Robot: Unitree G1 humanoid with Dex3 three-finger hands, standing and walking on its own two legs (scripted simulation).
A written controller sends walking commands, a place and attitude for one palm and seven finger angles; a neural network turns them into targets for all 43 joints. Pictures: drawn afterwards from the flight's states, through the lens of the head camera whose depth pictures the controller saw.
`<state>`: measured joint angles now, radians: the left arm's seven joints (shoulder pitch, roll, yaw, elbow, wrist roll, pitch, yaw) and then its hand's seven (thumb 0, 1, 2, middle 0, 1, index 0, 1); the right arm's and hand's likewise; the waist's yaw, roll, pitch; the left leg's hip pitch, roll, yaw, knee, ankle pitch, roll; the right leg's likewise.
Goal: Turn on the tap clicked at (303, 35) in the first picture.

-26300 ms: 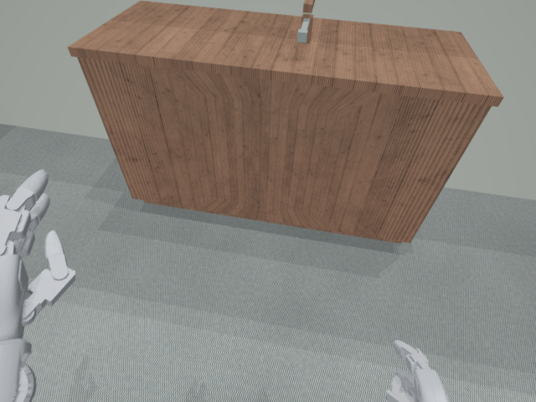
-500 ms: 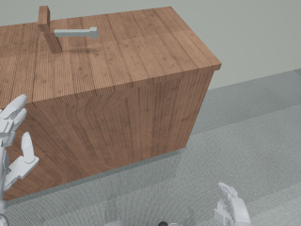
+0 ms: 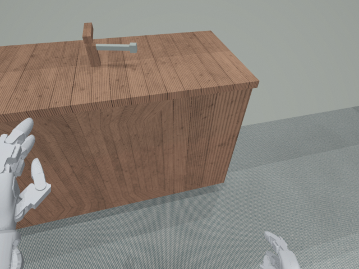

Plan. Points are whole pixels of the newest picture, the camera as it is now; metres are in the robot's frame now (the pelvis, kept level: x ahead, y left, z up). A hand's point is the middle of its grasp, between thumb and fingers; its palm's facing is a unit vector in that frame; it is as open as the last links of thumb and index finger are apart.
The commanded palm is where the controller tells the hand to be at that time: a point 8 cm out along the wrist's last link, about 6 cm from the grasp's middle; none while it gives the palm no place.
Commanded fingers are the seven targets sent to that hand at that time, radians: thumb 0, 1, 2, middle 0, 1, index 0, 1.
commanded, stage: stop stepping back and stand still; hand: left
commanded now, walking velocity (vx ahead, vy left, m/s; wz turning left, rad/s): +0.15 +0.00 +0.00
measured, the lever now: (133, 47) +0.84 +0.21 +0.12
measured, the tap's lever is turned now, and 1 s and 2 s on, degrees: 76 76 76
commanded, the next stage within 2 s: stand and check the lever's angle in 0.42 s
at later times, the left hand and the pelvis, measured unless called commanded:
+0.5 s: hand (58, 184) +0.21 +0.21 +0.18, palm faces +0.41 -0.82 -0.40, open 7.4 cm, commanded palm +0.15 +0.25 +0.19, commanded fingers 0.00 0.90 0.90 -0.20 -0.30 -0.20 -0.30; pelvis +0.00 -0.04 +0.00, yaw +1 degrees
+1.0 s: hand (50, 175) +0.23 +0.23 +0.17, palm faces +0.40 -0.84 -0.37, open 7.4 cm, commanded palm +0.18 +0.27 +0.19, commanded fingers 0.00 0.90 0.90 -0.20 -0.30 -0.20 -0.30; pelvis +0.02 -0.01 +0.01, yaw +1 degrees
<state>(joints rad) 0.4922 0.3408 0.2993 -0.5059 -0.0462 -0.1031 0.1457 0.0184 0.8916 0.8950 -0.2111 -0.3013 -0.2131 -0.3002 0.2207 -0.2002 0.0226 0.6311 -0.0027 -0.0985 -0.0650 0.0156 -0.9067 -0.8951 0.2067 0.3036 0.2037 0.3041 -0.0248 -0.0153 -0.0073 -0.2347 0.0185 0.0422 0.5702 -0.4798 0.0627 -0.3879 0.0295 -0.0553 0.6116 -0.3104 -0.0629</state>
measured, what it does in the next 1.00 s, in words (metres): stands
